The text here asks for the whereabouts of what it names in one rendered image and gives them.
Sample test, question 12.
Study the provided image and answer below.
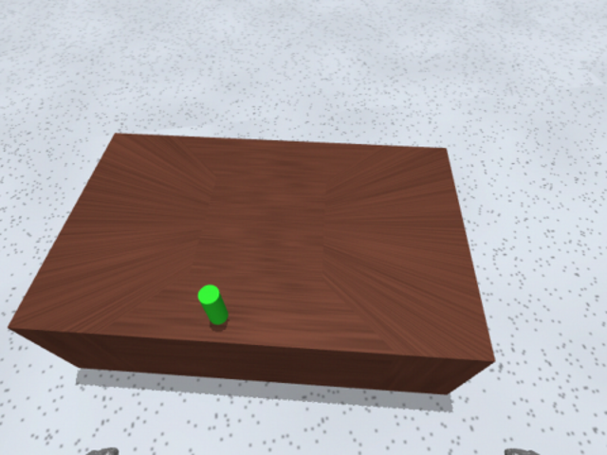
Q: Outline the can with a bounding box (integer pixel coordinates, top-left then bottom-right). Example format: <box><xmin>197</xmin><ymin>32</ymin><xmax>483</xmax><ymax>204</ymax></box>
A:
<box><xmin>198</xmin><ymin>285</ymin><xmax>229</xmax><ymax>325</ymax></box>

